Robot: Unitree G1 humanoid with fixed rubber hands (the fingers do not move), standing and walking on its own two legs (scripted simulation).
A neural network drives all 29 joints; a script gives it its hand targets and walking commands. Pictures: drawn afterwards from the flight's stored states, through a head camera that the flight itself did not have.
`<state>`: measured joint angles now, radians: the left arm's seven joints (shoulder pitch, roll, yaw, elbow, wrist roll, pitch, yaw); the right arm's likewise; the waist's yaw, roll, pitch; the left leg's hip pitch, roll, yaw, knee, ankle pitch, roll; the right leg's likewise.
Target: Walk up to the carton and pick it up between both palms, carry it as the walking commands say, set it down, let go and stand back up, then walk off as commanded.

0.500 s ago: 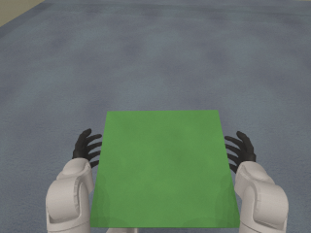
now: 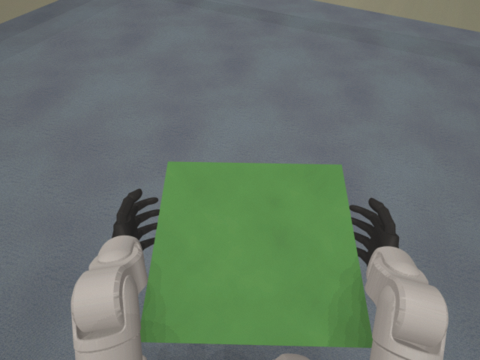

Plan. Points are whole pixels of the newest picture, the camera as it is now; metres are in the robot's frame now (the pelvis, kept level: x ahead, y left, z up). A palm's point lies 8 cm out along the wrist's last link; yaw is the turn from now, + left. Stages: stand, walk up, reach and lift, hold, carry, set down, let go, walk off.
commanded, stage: carry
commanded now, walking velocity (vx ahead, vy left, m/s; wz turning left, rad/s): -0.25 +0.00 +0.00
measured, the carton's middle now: (252, 256) +0.28 +0.00 +0.02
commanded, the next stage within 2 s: none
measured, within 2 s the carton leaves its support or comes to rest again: neither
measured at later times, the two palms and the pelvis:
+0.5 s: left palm out of the picture +0.09 +0.14 +0.10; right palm out of the picture +0.07 -0.21 +0.10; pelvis -0.17 -0.02 +0.00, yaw -1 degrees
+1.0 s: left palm out of the picture -0.01 +0.15 +0.09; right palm out of the picture -0.04 -0.21 +0.09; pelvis -0.27 -0.01 -0.01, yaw -1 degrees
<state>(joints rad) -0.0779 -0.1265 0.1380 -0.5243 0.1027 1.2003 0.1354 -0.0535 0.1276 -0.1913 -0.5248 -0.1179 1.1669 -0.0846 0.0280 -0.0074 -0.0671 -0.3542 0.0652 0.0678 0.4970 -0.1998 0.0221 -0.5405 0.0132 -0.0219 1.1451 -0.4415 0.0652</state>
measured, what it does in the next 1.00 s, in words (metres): walks backwards: right foot, then left foot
